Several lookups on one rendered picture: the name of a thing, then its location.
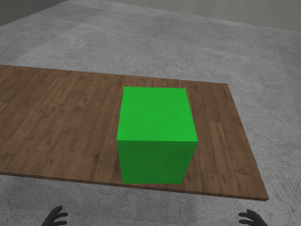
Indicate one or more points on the robot left hand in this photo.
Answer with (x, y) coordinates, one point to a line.
(54, 214)

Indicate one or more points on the carton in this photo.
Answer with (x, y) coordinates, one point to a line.
(156, 136)

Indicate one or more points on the table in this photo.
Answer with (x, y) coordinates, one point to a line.
(63, 125)

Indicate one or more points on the robot right hand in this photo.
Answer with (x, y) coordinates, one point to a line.
(257, 220)

